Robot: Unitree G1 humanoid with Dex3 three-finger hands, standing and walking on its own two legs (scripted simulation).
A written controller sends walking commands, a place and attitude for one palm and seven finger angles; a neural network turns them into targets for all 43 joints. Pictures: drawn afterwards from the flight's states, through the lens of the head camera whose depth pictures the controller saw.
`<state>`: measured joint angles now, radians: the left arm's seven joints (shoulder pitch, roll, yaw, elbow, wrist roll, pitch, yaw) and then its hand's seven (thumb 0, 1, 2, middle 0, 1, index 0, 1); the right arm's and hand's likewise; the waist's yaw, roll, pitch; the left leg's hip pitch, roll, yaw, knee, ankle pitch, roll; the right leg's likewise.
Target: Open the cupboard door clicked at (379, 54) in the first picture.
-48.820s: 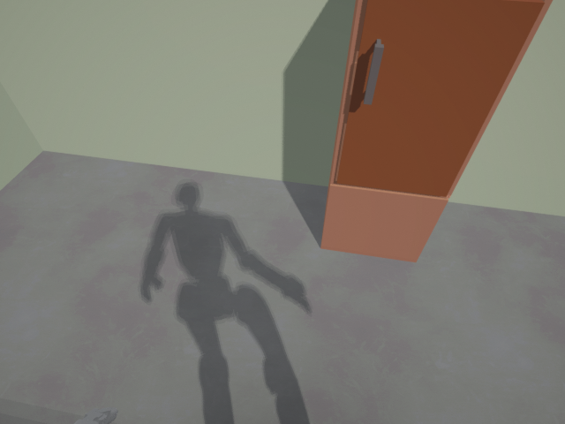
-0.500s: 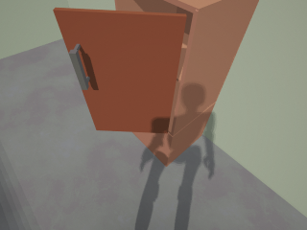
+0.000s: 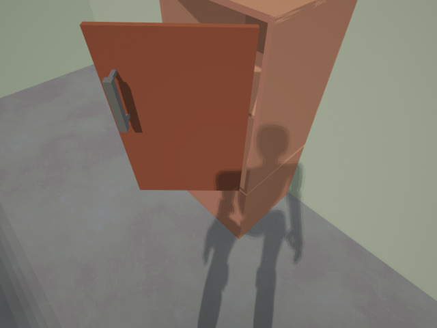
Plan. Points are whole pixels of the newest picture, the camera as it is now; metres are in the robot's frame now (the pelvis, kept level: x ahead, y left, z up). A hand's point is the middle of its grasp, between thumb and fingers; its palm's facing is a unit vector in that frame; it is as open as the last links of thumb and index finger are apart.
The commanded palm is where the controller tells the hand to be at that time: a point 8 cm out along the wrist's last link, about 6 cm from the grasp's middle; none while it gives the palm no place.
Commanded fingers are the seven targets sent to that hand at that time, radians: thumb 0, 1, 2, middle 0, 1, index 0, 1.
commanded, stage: look again from close up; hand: left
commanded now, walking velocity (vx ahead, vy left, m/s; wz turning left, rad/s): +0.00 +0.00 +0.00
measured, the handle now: (118, 102) +0.60 +0.28 +0.07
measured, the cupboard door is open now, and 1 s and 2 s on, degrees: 46 46 46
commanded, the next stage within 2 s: shuffle to correct the standing spot in 0.32 s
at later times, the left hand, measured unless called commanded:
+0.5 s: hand out of the picture -0.04 +0.18 -0.18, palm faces +0.03 -0.99 -0.17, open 7.3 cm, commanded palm none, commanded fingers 0.00 0.90 0.90 -0.20 -0.30 -0.20 -0.30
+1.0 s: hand out of the picture +0.06 +0.22 -0.17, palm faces -0.03 -0.99 -0.16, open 7.2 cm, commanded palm none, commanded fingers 0.00 0.90 0.90 -0.20 -0.30 -0.20 -0.30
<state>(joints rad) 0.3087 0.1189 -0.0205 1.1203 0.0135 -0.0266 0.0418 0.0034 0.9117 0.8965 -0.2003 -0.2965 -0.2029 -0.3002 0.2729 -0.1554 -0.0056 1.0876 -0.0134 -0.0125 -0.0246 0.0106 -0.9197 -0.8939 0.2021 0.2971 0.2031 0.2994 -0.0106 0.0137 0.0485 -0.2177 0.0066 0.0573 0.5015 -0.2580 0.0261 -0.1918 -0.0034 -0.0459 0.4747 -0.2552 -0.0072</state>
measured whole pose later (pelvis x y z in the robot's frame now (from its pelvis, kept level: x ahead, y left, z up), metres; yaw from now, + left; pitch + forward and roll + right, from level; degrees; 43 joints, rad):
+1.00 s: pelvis +0.03 +0.05 +0.01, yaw -2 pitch +0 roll -1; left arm 0.28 0.16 0.04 1.05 0.03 0.00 0.01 0.02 0.95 0.90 -0.20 -0.30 -0.20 -0.30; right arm 0.43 -0.10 0.01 1.09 -0.03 -0.06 -0.02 0.00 -0.91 -0.89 0.20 0.30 0.20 0.30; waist -0.02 -0.01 0.02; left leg -0.12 -0.05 0.12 0.34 -0.23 0.11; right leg -0.44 -0.06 -0.10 0.82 -0.35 -0.03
